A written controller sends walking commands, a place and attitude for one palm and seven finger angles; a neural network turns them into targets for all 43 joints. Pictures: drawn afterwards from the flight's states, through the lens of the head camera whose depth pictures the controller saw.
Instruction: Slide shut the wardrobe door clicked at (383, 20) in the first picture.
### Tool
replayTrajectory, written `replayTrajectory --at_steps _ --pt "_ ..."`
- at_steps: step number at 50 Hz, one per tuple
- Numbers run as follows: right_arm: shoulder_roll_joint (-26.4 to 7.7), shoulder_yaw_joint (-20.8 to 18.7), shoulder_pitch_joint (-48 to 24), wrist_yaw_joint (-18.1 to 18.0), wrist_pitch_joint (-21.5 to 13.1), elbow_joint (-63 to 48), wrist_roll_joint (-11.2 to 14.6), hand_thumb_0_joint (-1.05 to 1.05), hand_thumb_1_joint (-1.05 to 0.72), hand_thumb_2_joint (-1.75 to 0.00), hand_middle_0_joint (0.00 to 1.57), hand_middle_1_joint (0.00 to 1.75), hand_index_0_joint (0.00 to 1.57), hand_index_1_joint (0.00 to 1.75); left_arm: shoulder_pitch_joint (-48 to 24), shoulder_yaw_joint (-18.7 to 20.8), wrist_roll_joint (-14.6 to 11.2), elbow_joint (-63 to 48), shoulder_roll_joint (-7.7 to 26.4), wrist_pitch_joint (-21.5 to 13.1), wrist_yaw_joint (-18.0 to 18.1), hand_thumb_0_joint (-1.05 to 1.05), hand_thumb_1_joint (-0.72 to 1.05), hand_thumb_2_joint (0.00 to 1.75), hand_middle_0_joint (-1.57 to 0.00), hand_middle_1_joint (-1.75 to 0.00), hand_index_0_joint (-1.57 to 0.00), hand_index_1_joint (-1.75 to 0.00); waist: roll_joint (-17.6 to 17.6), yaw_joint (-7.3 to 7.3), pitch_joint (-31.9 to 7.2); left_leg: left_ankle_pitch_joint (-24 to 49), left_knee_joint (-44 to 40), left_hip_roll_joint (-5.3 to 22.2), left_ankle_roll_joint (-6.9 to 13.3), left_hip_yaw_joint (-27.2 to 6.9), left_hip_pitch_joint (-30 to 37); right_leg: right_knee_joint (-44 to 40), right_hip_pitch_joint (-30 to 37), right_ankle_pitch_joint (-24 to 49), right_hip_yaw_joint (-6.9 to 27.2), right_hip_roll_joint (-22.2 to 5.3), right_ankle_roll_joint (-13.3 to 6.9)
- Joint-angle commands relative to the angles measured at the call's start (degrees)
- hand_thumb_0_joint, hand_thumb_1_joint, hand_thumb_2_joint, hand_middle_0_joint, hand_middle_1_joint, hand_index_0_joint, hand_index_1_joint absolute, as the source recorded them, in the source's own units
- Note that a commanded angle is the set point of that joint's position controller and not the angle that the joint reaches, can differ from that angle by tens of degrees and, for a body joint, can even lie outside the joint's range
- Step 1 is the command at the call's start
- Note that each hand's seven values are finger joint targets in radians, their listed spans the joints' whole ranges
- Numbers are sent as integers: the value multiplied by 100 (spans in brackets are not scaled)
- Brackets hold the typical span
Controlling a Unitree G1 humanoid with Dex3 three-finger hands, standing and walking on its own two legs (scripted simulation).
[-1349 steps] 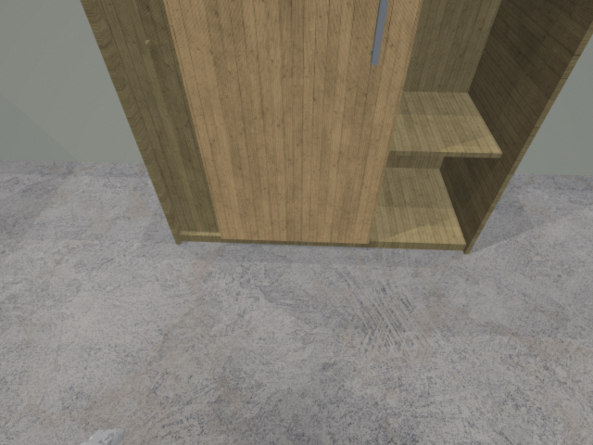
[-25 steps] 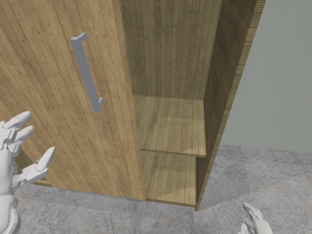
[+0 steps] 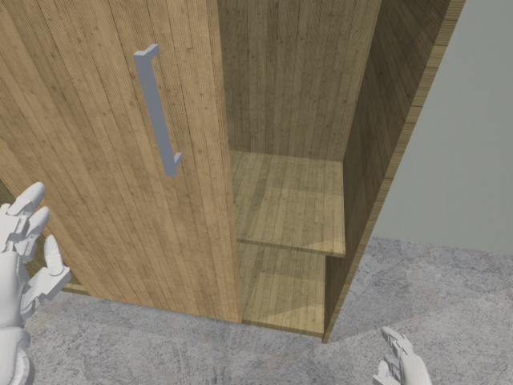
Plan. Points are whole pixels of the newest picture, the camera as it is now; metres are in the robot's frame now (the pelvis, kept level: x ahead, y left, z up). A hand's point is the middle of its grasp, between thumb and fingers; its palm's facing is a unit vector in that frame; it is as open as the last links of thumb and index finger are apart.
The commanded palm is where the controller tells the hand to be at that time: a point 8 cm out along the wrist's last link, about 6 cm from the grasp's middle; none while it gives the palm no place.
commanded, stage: step back with the hand held close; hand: left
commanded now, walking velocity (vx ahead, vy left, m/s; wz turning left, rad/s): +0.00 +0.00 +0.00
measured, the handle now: (163, 116) +0.49 +0.25 +0.19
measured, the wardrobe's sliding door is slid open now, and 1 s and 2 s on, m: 0.32 0.32 0.32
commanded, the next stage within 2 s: stop stepping back and stand still in 1.14 s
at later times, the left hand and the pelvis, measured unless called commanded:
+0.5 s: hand (26, 278) +0.17 +0.31 +0.14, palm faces +0.38 -0.81 -0.45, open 7.4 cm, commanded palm +0.11 +0.35 +0.17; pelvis -0.04 +0.05 -0.01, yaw -2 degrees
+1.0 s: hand out of the picture +0.07 +0.31 +0.15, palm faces +0.50 -0.76 -0.42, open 7.4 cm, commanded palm -0.01 +0.35 +0.17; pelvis -0.13 +0.04 -0.03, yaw +4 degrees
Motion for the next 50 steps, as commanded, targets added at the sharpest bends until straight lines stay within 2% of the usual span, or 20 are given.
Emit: replayTrajectory --at_steps 1,4,5,6,9,12,15,19,22,26,31,33,36,38,41,45,46,48,49,50 --pt "-748 -275 -769 -45 -314 -900 23 0 -90 -90 20 30 20 30 -611 721 42 -1357 1230 -378 85 0 90 90 -20 -30 -20 -30 106 -37 -420 616 -254 -233 144 137 340 -418 -648 618 50 78 33" --pt "-750 -267 -756 -33 -345 -884 3 0 -90 -90 20 30 20 30 -884 765 56 -1697 1288 -441 118 0 90 90 -20 -30 -20 -30 313 -50 -545 559 -279 -244 114 84 338 -390 -609 575 35 84 2" --pt "-868 -186 -803 -48 -209 -1171 91 0 -90 -90 20 30 20 30 -668 1104 122 -1331 1624 -471 141 0 90 90 -20 -30 -20 -30 -86 -217 63 37 0 -117 228 87 -259 -595 -1586 775 439 -166 10" --pt "-799 -199 -769 -51 -118 -1138 68 0 -90 -90 20 30 20 30 -595 1039 144 -1257 1547 -511 107 0 90 90 -20 -30 -20 -30 -94 -214 107 -285 76 -169 213 2 -446 -632 -1650 603 501 -287 1" --pt "-801 -234 -651 -30 -25 -1214 67 0 -90 -90 20 30 20 30 -216 689 198 -1205 1199 -585 132 0 90 90 -20 -30 -20 -30 -137 -255 -603 -43 348 -175 221 53 -374 -490 -1634 763 670 -466 -57" --pt "-868 -292 -573 -85 29 -1317 77 0 -90 -90 20 30 20 30 -6 746 233 -1432 1302 -646 214 0 90 90 -20 -30 -20 -30 90 -243 -1123 601 307 -107 205 80 -340 -29 -1359 1457 460 -400 -5" --pt "-900 -331 -549 -123 126 -1445 105 0 -90 -90 20 30 20 30 132 931 227 -1523 1461 -634 268 0 90 90 -20 -30 -20 -30 -283 -225 -1280 1260 281 -37 239 46 -345 244 -1347 1694 257 -263 97" --pt "-912 -351 -539 -157 248 -1553 112 0 -90 -90 20 30 20 30 297 1069 224 -1641 1530 -667 317 0 90 90 -20 -30 -20 -30 -93 -223 -1314 1327 179 69 255 -40 -687 563 -1202 1525 202 -167 130" --pt "-942 -366 -520 -161 247 -1581 110 0 -90 -90 20 30 20 30 318 1095 267 -1687 1501 -738 344 0 90 90 -20 -30 -20 -30 257 -230 -1185 586 -119 234 305 -220 -1255 922 -989 1052 161 -51 166" --pt "-1037 -409 -518 -158 132 -1596 102 0 -90 -90 20 30 20 30 146 1184 407 -1831 1468 -883 371 0 90 90 -20 -30 -20 -30 738 -226 -1087 -1499 -708 534 542 -610 -2525 1702 -296 718 164 132 223" --pt "-1040 -436 -379 -122 -28 -1500 90 0 -90 -90 20 30 20 30 -18 1244 567 -1843 1432 -1041 410 0 90 90 -20 -30 -20 -30 588 -271 -873 -3184 -819 705 674 -821 -3462 2095 -153 267 245 137 211" --pt "-965 -430 -296 -107 -50 -1462 99 0 -90 -90 20 30 20 30 -27 1137 566 -1814 1323 -1071 413 0 90 90 -20 -30 -20 -30 211 -328 -748 -3168 -420 503 591 -655 -3326 1730 -597 90 469 -10 94" --pt "-885 -435 -257 -89 -116 -1307 49 0 -90 -90 20 30 20 30 -320 1176 518 -2003 1489 -1145 453 0 90 90 -20 -30 -20 -30 -262 -414 -800 -2551 377 93 351 -427 -2290 909 -1864 -471 1139 -407 -205" --pt "-832 -386 -288 -90 -174 -1260 52 0 -90 -90 20 30 20 30 -396 1034 480 -2054 1390 -1127 478 0 90 90 -20 -30 -20 -30 -294 -437 -864 -2118 466 100 301 -452 -1841 951 -2282 -342 1034 -423 -167" --pt "-877 -396 -376 -149 -244 -1228 56 0 -90 -90 20 30 20 30 -387 1135 515 -1939 1426 -1131 520 0 90 90 -20 -30 -20 -30 358 -380 -974 -2626 -152 426 436 -755 -2415 1557 -1619 -197 590 -39 66" --pt "-923 -441 -370 -119 -239 -1299 76 0 -90 -90 20 30 20 30 -192 1227 598 -1757 1317 -1188 480 0 90 90 -20 -30 -20 -30 687 -318 -882 -3700 -573 710 594 -892 -3653 2217 -697 -497 366 201 76" --pt "-952 -458 -396 -108 -221 -1323 56 0 -90 -90 20 30 20 30 -209 1342 602 -1815 1459 -1200 477 0 90 90 -20 -30 -20 -30 706 -311 -829 -3732 -536 675 582 -891 -3799 2223 -654 -562 422 202 45" --pt "-806 -439 -382 -64 -201 -1350 64 0 -90 -90 20 30 20 30 19 1353 545 -1908 1504 -1198 463 0 90 90 -20 -30 -20 -30 122 -306 -847 -3185 172 323 432 -504 -3312 1628 -1304 -699 860 -82 -149" --pt "-731 -452 -352 -36 -196 -1338 67 0 -90 -90 20 30 20 30 118 1390 503 -2003 1576 -1203 461 0 90 90 -20 -30 -20 -30 -293 -328 -902 -2819 828 48 288 -250 -2812 1057 -1951 -1015 1402 -415 -352" --pt "-665 -452 -284 -5 -168 -1232 61 0 -90 -90 20 30 20 30 262 1433 471 -2025 1679 -1213 484 0 90 90 -20 -30 -20 -30 -786 -360 -903 -2350 1904 -201 112 1 -2081 368 -2953 -1446 2151 -993 -616"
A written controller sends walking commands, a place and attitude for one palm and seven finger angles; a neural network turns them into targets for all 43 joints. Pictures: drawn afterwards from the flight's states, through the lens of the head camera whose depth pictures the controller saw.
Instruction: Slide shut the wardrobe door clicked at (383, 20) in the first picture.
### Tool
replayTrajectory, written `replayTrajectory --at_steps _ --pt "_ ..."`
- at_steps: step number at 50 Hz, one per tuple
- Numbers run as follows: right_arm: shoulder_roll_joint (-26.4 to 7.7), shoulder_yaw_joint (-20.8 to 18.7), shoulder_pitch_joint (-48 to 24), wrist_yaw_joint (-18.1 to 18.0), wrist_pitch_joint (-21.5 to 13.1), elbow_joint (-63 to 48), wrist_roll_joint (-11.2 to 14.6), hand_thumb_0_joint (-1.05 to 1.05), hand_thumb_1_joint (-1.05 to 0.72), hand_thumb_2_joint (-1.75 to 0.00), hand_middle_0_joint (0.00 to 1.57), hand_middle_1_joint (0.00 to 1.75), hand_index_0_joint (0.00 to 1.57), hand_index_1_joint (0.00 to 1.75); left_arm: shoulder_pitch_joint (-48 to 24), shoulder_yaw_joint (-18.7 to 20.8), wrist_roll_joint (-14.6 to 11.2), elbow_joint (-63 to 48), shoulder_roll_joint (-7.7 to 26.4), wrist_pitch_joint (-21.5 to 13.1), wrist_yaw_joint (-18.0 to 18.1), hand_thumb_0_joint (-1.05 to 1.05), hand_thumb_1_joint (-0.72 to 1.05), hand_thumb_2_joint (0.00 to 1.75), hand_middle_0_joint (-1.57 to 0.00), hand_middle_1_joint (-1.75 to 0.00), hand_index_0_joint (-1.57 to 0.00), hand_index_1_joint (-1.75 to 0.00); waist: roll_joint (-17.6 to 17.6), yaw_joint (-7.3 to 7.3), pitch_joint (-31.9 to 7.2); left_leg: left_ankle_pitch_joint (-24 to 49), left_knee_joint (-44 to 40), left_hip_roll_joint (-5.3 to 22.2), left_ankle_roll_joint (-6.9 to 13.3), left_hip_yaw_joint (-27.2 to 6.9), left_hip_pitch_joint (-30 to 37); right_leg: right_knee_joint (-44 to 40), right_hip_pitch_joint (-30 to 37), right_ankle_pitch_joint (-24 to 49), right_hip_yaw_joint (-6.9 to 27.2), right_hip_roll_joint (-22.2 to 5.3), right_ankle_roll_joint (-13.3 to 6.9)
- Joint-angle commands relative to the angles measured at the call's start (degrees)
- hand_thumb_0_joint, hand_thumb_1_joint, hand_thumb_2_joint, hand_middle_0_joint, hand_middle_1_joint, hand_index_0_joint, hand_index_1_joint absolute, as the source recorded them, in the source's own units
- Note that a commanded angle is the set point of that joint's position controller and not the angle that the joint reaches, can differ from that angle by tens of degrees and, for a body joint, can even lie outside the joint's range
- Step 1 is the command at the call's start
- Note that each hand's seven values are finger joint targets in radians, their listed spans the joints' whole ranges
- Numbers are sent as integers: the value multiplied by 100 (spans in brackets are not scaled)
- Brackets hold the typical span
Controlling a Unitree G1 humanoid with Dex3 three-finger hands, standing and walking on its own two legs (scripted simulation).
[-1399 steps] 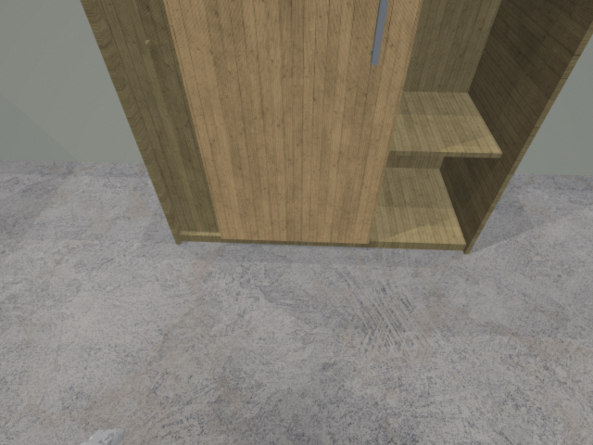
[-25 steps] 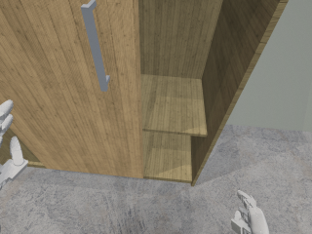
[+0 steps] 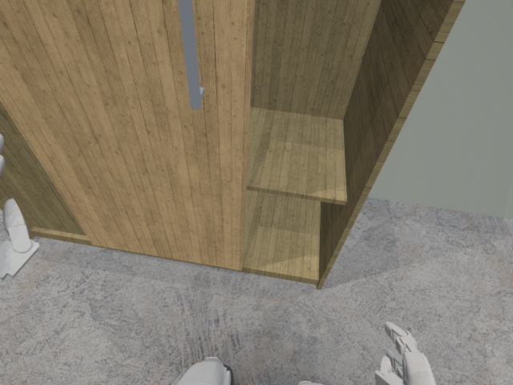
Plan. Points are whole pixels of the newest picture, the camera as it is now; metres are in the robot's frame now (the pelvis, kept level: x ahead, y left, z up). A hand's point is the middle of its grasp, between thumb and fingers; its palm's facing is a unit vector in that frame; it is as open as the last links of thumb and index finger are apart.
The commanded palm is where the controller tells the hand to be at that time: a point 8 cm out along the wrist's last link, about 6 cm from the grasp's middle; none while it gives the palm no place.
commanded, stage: step back with the hand held close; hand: left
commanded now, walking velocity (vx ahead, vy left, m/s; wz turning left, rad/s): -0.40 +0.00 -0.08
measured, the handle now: (193, 44) +0.63 +0.16 +0.22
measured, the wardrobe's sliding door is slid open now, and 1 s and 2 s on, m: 0.32 0.32 0.32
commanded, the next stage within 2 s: stop stepping back and stand still in 0.14 s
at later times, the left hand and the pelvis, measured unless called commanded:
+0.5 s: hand out of the picture +0.06 +0.24 +0.21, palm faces +0.40 -0.84 -0.38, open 7.4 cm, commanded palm +0.02 +0.28 +0.20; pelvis -0.15 +0.00 +0.02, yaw -7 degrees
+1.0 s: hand out of the picture +0.06 +0.24 +0.20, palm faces +0.36 -0.83 -0.42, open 7.4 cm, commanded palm +0.00 +0.28 +0.20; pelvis -0.18 +0.01 +0.02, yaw -8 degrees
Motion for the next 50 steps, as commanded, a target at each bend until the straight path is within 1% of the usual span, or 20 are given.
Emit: replayTrajectory --at_steps 1,5,6,7,8,9,12,17,18,19,20,22,23,31,34,41,42,44,47,50 --pt "-735 -373 -373 71 -210 -577 -17 0 -90 -90 20 30 20 30 317 899 -153 -1404 1239 -380 179 0 90 90 -20 -30 -20 -30 -868 130 -1037 -1399 1369 -175 -456 -162 1201 -2061 -1425 -1732 2198 -1565 -1155" --pt "-725 -238 -352 101 -114 -572 -9 0 -90 -90 20 30 20 30 -239 639 -163 -1717 1161 -233 184 0 90 90 -20 -30 -20 -30 -887 -88 -693 -1021 396 37 -303 -449 1815 -1321 -1952 -1144 949 -1175 -606" --pt "-894 -225 -522 15 -139 -624 14 0 -90 -90 20 30 20 30 -516 521 -198 -1803 1128 -235 172 0 90 90 -20 -30 -20 -30 371 -72 -423 -1292 -1020 379 -90 -1069 1290 -184 -1776 -1400 476 -500 -304" --pt "-1175 -263 -674 -67 -209 -655 -1 0 -90 -90 20 30 20 30 -458 580 -174 -1678 961 -255 206 0 90 90 -20 -30 -20 -30 2341 9 -410 -1736 -2503 1746 392 -2581 -79 1899 -863 -1593 -263 286 58" --pt "-892 -261 -577 -104 -264 -526 -140 0 -90 -90 20 30 20 30 -736 638 -75 -1594 1036 -221 270 0 90 90 -20 -30 -20 -30 2193 -33 -585 -1672 -2806 2244 701 -2864 -749 3470 -262 -1843 86 383 32" --pt "-764 -321 -441 -117 -290 -392 -133 0 -90 -90 20 30 20 30 -746 728 -80 -1261 1071 -226 284 0 90 90 -20 -30 -20 -30 1360 58 -783 -1371 -2476 2102 701 -2144 -442 3798 -301 -1650 227 247 4" --pt "-1020 -562 -487 55 -374 -513 1 0 -90 -90 20 30 20 30 -394 627 -168 -1148 901 -192 130 0 90 90 -20 -30 -20 -30 1235 120 -801 -2351 -2670 1896 672 -1728 -894 3909 420 -1431 -188 465 108" --pt "-734 -303 -564 159 -395 -689 41 0 -90 -90 20 30 20 30 -197 383 -257 -1738 849 58 187 0 90 90 -20 -30 -20 -30 1809 210 -1253 -2528 -2711 1040 -311 -644 322 110 1445 -2277 -1127 483 -325" --pt "-661 -273 -586 165 -325 -702 29 0 -90 -90 20 30 20 30 -175 425 -240 -1730 952 155 190 0 90 90 -20 -30 -20 -30 1330 252 -1125 -2357 -1879 678 -535 -215 334 -1119 1485 -2233 -823 238 -553" --pt "-526 -276 -544 182 -259 -682 50 0 -90 -90 20 30 20 30 -137 560 -189 -1698 1159 237 187 0 90 90 -20 -30 -20 -30 -160 265 -947 -1618 147 72 -681 424 306 -2212 845 -2535 674 -734 -1048" --pt "-660 -284 -710 174 -234 -685 63 0 -90 -90 20 30 20 30 -252 670 -204 -1767 1445 278 197 0 90 90 -20 -30 -20 -30 -1578 354 -532 -998 2468 -296 -688 -184 -4 -3270 -504 -3070 3149 -2141 -1641" --pt "-718 -253 -657 124 -140 -268 -98 0 -90 -90 20 30 20 30 -394 979 -223 -1622 1699 168 211 0 90 90 -20 -30 -20 -30 -500 95 -927 -208 3182 166 -680 -570 -61 -2577 -592 -1453 1923 -2136 -1608" --pt "-584 -198 -455 81 -122 -307 43 0 -90 -90 20 30 20 30 -172 440 -272 -739 998 276 114 0 90 90 -20 -30 -20 -30 -810 46 -790 -64 2626 45 -609 -457 -421 -2357 245 -1746 1297 -1460 -1069" --pt "-852 -250 -419 -126 -258 -469 86 0 -90 -90 20 30 20 30 -370 173 -211 -346 835 337 250 0 90 90 -20 -30 -20 -30 -584 48 -705 -981 -1197 41 -53 144 1810 -1491 106 -2068 667 -1021 -755" --pt "-1058 -260 -406 -123 -214 -691 91 0 -90 -90 20 30 20 30 -464 296 -221 -1299 1042 199 274 0 90 90 -20 -30 -20 -30 1356 -26 -669 -810 -2336 1788 669 -2310 2636 955 -1227 -1538 -568 -12 -182" --pt "-912 -260 -509 -19 -398 -512 22 0 -90 -90 20 30 20 30 -221 598 -52 -1317 1190 178 313 0 90 90 -20 -30 -20 -30 1102 163 -369 -2250 -2000 1047 178 -450 61 -310 1558 -1011 -1006 -61 -203" --pt "-897 -298 -479 -12 -355 -514 0 0 -90 -90 20 30 20 30 3 626 -19 -1059 1181 203 325 0 90 90 -20 -30 -20 -30 421 217 -423 -2183 -1021 730 33 -147 -253 -909 1872 -1265 -588 -207 -376" --pt "-847 -356 -583 52 -311 -641 30 0 -90 -90 20 30 20 30 4 676 -80 -897 1228 269 270 0 90 90 -20 -30 -20 -30 -1795 243 -415 -1703 2142 -126 -265 114 -988 -2630 1341 -2497 3120 -2130 -1359" --pt "-758 -287 -211 181 -249 -392 39 0 -90 -90 20 30 20 30 173 609 -164 -662 986 144 196 0 90 90 -20 -30 -20 -30 -268 -5 -519 -866 2421 254 -353 -408 -706 -2192 1150 -1206 2043 -1878 -1375" --pt "-658 -177 -337 152 -122 -453 80 0 -90 -90 20 30 20 30 261 595 -203 -738 984 69 192 0 90 90 -20 -30 -20 -30 -474 38 -652 -472 1039 260 -347 -44 242 -1933 817 -116 686 -1441 -1007"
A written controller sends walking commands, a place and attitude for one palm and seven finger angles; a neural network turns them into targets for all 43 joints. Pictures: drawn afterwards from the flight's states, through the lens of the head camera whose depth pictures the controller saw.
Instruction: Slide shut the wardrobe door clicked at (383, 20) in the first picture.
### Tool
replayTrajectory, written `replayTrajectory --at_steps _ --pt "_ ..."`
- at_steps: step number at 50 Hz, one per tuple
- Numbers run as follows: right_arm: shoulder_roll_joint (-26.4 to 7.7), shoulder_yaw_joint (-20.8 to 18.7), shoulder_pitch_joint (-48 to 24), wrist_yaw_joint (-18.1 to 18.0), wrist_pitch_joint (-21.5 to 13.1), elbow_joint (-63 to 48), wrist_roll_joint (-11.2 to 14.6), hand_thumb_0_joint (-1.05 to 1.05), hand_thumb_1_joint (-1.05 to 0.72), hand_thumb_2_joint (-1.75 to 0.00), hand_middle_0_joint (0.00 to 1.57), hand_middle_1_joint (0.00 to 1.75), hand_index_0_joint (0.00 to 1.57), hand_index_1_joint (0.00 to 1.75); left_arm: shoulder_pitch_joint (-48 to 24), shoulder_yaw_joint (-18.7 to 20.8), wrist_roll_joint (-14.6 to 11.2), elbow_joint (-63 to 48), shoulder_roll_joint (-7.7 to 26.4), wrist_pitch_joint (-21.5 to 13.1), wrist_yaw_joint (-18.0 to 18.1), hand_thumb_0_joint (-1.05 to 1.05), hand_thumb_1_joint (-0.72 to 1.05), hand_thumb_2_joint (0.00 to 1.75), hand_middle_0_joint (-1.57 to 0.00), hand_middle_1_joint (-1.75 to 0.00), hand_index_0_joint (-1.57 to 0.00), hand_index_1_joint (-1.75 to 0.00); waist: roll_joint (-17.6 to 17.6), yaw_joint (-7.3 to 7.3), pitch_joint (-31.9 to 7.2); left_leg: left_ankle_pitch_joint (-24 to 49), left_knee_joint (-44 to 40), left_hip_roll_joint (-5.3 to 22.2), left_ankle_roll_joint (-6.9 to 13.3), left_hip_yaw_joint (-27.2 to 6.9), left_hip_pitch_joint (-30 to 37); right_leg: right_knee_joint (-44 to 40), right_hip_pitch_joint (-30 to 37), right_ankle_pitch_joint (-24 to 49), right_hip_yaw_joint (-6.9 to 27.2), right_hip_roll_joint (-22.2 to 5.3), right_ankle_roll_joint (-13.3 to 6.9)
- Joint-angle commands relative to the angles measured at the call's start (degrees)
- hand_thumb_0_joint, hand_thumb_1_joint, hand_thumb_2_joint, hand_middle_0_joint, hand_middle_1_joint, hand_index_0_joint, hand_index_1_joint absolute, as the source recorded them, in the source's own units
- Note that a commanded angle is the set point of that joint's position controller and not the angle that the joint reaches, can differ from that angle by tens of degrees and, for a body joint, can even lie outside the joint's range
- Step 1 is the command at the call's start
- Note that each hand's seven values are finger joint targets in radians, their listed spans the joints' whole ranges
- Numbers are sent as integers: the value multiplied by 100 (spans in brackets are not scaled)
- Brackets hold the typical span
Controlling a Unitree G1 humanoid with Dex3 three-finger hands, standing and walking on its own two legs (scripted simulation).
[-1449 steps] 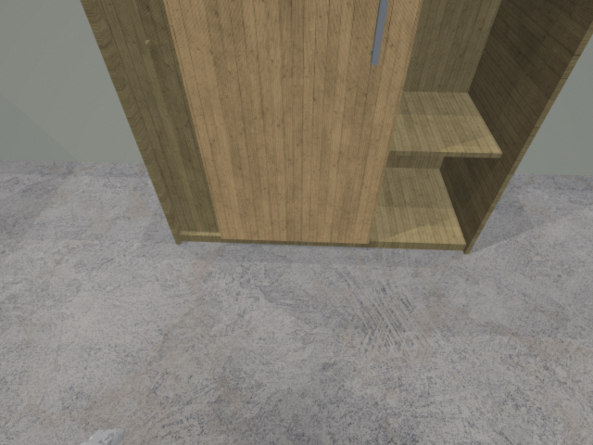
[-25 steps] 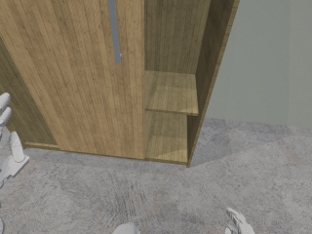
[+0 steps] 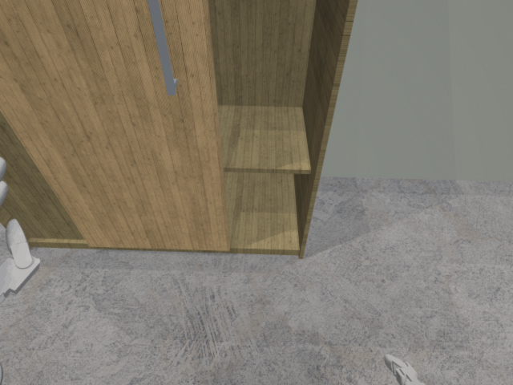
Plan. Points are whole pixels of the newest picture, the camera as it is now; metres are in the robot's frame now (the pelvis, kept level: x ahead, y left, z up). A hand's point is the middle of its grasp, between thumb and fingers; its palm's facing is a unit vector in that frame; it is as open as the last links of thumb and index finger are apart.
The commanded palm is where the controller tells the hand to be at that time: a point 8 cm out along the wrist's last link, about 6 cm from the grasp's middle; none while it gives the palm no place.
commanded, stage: stop stepping back and stand still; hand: left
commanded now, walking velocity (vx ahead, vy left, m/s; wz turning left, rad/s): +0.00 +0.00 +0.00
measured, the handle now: (164, 42) +0.78 +0.27 +0.20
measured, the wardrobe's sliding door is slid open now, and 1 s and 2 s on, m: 0.32 0.32 0.32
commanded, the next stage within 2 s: let the arm hang, fingers relaxed in 0.72 s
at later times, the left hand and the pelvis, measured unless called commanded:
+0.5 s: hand (39, 232) +0.25 +0.29 +0.17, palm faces +0.43 -0.81 -0.41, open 7.4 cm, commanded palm +0.19 +0.33 +0.18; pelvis +0.05 +0.03 +0.01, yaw -1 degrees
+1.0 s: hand (101, 343) +0.20 +0.28 -0.08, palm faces +0.04 -0.92 -0.38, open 7.4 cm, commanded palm none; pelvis +0.03 +0.05 +0.00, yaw +0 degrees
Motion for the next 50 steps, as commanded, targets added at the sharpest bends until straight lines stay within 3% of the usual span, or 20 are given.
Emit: replayTrajectory --at_steps 1,2,4,6,7,8,10,11,12,14,16,19,23,31,40,41,42,45,47,50 --pt "-640 -204 -673 -92 -267 -1007 76 0 -90 -90 20 30 20 30 -135 666 -71 -804 1090 -269 105 0 90 90 -20 -30 -20 -30 -609 -43 -181 386 -1286 157 9 129 171 -1539 120 124 1376 -1407 -317" --pt "-641 -201 -696 -102 -286 -1031 62 0 -90 -90 20 30 20 30 -135 655 -77 -857 1101 -255 113 0 90 90 -20 -30 -20 -30 -770 15 -260 443 -1715 89 47 205 548 -1509 44 -95 1314 -1366 -275" --pt "-682 -219 -687 -132 -328 -1082 28 0 -90 -90 20 30 20 30 -250 551 -99 -1129 1054 -233 110 0 90 90 -20 -30 -20 -30 -390 -11 -247 722 -2556 1 109 217 1380 -1386 -323 -665 1197 -1189 -98" --pt "-836 -277 -760 -176 -344 -1192 13 0 -90 -90 20 30 20 30 -397 543 -101 -1528 1095 -253 107 0 90 90 -20 -30 -20 -30 561 0 -112 237 -3316 594 364 -716 1548 -835 -653 -1011 1015 -732 185" --pt "-863 -244 -796 -182 -328 -1235 4 0 -90 -90 20 30 20 30 -371 572 -57 -1607 1096 -261 121 0 90 90 -20 -30 -20 -30 969 58 16 -75 -3729 931 509 -1186 1231 -565 -512 -741 768 -433 338" --pt "-878 -244 -825 -170 -317 -1291 28 0 -90 -90 20 30 20 30 -406 645 -33 -1685 1155 -260 148 0 90 90 -20 -30 -20 -30 900 118 -19 -130 -3896 1029 529 -1354 800 -477 -2 -296 594 -266 444" --pt "-763 -205 -750 -172 -346 -1249 49 0 -90 -90 20 30 20 30 -344 703 5 -1567 1165 -248 121 0 90 90 -20 -30 -20 -30 888 59 65 -638 -3975 735 371 -1018 376 -647 372 -402 621 -250 414" --pt "-750 -211 -780 -184 -355 -1249 28 0 -90 -90 20 30 20 30 -461 802 11 -1672 1262 -254 128 0 90 90 -20 -30 -20 -30 900 73 69 -312 -3804 612 336 -815 364 -775 454 -244 683 -315 386" --pt "-731 -207 -727 -165 -372 -1213 21 0 -90 -90 20 30 20 30 -379 707 17 -1504 1132 -241 129 0 90 90 -20 -30 -20 -30 644 53 23 188 -3553 507 277 -631 476 -890 472 54 776 -401 342" --pt "-718 -233 -671 -134 -396 -1189 41 0 -90 -90 20 30 20 30 -218 659 -33 -1360 1050 -220 122 0 90 90 -20 -30 -20 -30 244 46 -460 1330 -3076 379 186 -376 1003 -936 614 914 969 -585 277" --pt "-746 -271 -645 -115 -401 -1197 68 0 -90 -90 20 30 20 30 -108 510 -80 -1258 894 -167 93 0 90 90 -20 -30 -20 -30 310 17 -723 2091 -2905 390 129 -313 1332 -857 685 1544 963 -661 282" --pt "-753 -249 -697 -101 -340 -1260 89 0 -90 -90 20 30 20 30 -55 461 -99 -1232 890 -101 67 0 90 90 -20 -30 -20 -30 276 35 -772 2660 -3004 510 129 -357 1470 -744 716 1792 743 -545 378" --pt "-734 -218 -779 -114 -225 -1340 96 0 -90 -90 20 30 20 30 -2 529 -125 -1317 993 -50 39 0 90 90 -20 -30 -20 -30 191 45 -726 2709 -3095 525 127 -333 1451 -791 716 1808 697 -519 402" --pt "-722 -190 -821 -160 -130 -1454 57 0 -90 -90 20 30 20 30 -5 614 -148 -1542 1097 -73 52 0 90 90 -20 -30 -20 -30 661 64 -644 2459 -3349 510 98 -377 1305 -828 765 1417 583 -447 408" --pt "-749 -197 -830 -166 -90 -1384 77 0 -90 -90 20 30 20 30 -161 414 -133 -1087 909 -27 41 0 90 90 -20 -30 -20 -30 287 32 -399 1407 -3496 439 115 -347 1186 -1144 558 921 686 -484 408" --pt "-1487 -458 -1105 353 -506 43 94 0 -90 -90 20 30 20 30 -539 -1876 217 3304 134 536 -618 0 90 90 -20 -30 -20 -30 178 -290 -11 2590 -2561 673 151 -347 1189 -427 -406 1338 334 -792 348" --pt "-1806 -524 -729 444 -43 9 116 0 -90 -90 20 30 20 30 -744 -1643 252 3463 338 1005 -866 0 90 90 -20 -30 -20 -30 177 -184 -330 2399 -2704 726 162 -397 1110 -587 -228 915 646 -956 303" --pt "-1313 -331 -642 452 359 -97 8 0 -90 -90 20 30 20 30 -916 -1829 303 4053 -37 1174 -920 0 90 90 -20 -30 -20 -30 -44 -144 -159 1447 -3001 773 346 -662 636 -170 -397 -310 330 -683 296" --pt "-1236 -241 -657 433 492 -40 -67 0 -90 -90 20 30 20 30 -1043 -1977 335 4686 -56 1200 -912 0 90 90 -20 -30 -20 -30 -459 -63 -149 1188 -3229 701 385 -776 408 -234 -23 -250 423 -630 303" --pt "-1162 -215 -614 412 633 230 -146 0 -90 -90 20 30 20 30 -1361 -2052 390 5717 64 1211 -852 0 90 90 -20 -30 -20 -30 -979 -68 -14 971 -3160 395 317 -646 520 -720 15 -66 806 -864 231"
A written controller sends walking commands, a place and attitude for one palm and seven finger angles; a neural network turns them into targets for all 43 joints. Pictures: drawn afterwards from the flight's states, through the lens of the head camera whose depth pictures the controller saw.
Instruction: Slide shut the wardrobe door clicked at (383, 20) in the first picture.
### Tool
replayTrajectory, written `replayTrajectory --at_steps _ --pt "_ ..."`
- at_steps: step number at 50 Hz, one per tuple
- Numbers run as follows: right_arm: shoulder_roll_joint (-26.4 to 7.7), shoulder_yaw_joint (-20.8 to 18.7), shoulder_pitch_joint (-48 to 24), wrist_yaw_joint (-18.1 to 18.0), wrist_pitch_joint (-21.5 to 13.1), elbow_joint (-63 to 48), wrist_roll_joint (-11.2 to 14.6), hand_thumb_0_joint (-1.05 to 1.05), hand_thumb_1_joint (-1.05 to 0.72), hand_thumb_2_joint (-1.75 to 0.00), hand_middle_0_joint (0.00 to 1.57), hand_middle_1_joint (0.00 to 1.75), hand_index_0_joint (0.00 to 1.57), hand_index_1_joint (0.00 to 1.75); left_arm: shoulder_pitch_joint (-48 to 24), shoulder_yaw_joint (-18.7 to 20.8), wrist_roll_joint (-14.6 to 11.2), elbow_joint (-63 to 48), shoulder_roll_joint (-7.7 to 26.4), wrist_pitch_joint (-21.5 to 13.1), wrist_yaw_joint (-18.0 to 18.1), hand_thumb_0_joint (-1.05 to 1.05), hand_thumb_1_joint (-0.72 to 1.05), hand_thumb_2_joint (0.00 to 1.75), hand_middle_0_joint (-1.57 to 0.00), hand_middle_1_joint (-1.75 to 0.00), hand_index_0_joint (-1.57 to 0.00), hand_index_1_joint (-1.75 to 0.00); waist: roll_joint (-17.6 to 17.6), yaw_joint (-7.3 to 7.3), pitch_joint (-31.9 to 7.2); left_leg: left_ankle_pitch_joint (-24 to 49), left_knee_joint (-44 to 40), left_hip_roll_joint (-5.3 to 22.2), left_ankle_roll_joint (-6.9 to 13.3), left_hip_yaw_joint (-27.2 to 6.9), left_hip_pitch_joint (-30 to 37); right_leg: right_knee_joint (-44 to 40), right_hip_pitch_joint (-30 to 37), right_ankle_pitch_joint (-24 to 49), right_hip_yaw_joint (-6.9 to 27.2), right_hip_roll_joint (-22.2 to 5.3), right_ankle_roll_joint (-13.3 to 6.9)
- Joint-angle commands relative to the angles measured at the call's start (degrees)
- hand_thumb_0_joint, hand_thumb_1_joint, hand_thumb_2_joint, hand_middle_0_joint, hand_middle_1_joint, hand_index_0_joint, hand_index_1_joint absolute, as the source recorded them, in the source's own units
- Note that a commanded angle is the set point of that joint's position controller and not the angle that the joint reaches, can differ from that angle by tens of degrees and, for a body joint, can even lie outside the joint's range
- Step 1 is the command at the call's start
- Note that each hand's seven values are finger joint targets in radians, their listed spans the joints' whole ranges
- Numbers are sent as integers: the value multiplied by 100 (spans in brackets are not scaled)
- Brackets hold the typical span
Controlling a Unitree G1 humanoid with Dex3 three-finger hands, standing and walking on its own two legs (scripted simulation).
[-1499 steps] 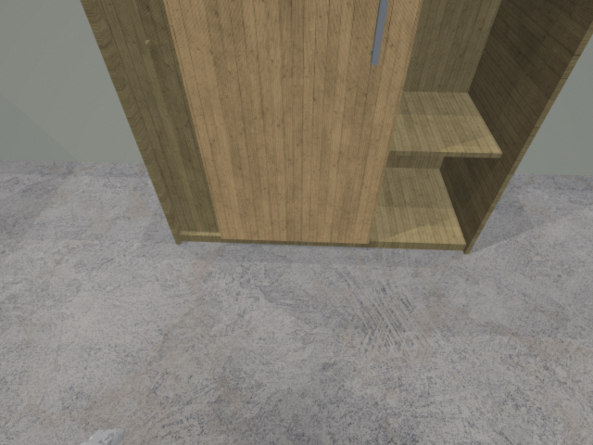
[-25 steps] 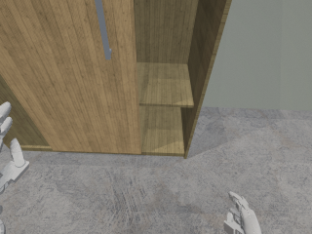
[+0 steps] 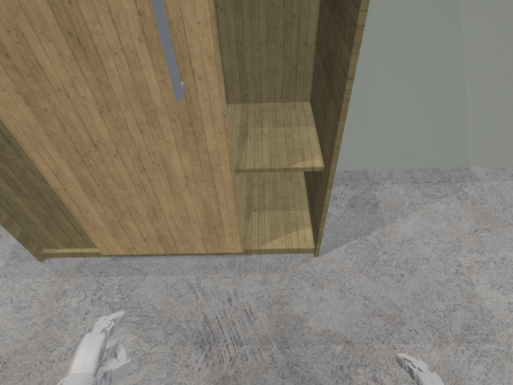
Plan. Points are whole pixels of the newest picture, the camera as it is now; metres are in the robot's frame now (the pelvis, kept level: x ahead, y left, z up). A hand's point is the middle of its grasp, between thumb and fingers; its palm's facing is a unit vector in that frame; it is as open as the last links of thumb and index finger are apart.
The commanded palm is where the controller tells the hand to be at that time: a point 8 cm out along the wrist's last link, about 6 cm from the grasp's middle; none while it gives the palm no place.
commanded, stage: let the arm hang, fingers relaxed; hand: left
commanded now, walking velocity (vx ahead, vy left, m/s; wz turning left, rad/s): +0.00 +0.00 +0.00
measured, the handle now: (169, 45) +0.76 +0.22 +0.20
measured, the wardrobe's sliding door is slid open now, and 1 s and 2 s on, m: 0.32 0.32 0.32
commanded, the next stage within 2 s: look to check the result in 0.92 s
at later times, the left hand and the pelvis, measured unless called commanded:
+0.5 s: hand out of the picture -0.01 +0.20 -0.16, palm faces -0.01 -0.97 -0.26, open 7.3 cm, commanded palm none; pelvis +0.00 +0.00 +0.01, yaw +0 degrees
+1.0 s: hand out of the picture +0.05 +0.17 -0.16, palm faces -0.02 -0.98 -0.21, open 7.4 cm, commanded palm none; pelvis +0.03 +0.00 +0.02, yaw -1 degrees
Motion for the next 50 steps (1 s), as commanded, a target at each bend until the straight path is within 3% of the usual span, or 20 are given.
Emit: replayTrajectory --at_steps 1,5,9,15,20,32,35,40,50 --pt "-612 -172 95 -33 42 -224 -78 0 -90 -90 20 30 20 30 -60 -98 93 613 610 -201 39 0 90 90 -20 -30 -20 -30 -1286 44 110 -33 -839 559 -62 -857 96 -1081 -64 -24 708 -583 -332" --pt "-461 -131 152 -83 79 264 -91 0 -90 -90 20 30 20 30 -30 -165 64 1558 525 -221 59 0 90 90 -20 -30 -20 -30 78 67 101 -79 -1212 593 -98 -813 349 -1255 114 22 733 -473 -294" --pt "-287 -160 403 -155 94 646 -82 0 -90 -90 20 30 20 30 271 -110 33 2217 309 -252 75 0 90 90 -20 -30 -20 -30 751 105 -194 -98 -1262 660 -86 -824 459 -1331 543 360 563 -420 -332" --pt "-220 -196 758 -218 133 1061 -38 0 -90 -90 20 30 20 30 209 -185 9 2814 166 -252 63 0 90 90 -20 -30 -20 -30 -101 47 45 -127 -1376 759 -90 -888 568 -1593 422 293 547 -389 -324" --pt "-175 -191 875 -226 132 1294 -31 0 -90 -90 20 30 20 30 230 -221 11 3120 93 -246 81 0 90 90 -20 -30 -20 -30 -449 38 247 -218 -1519 783 -84 -888 580 -1681 326 146 535 -380 -289" --pt "7 -146 702 -215 86 1606 -34 0 -90 -90 20 30 20 30 152 -239 33 3368 -27 -281 128 0 90 90 -20 -30 -20 -30 -537 51 374 390 -1597 785 -98 -756 853 -1667 318 596 552 -423 -209" --pt "8 -132 640 -222 72 1641 -39 0 -90 -90 20 30 20 30 119 -236 26 3371 -46 -285 126 0 90 90 -20 -30 -20 -30 -288 58 415 475 -1614 772 -114 -735 904 -1671 330 663 566 -424 -208" --pt "21 -127 594 -230 59 1674 -40 0 -90 -90 20 30 20 30 91 -221 23 3391 -42 -294 121 0 90 90 -20 -30 -20 -30 -168 63 344 645 -1609 775 -128 -693 998 -1684 442 827 559 -433 -207" --pt "18 -123 633 -260 28 1752 -21 0 -90 -90 20 30 20 30 78 -219 4 3425 -48 -317 130 0 90 90 -20 -30 -20 -30 -350 49 95 1265 -1504 803 -127 -639 1305 -1670 673 1354 559 -478 -193"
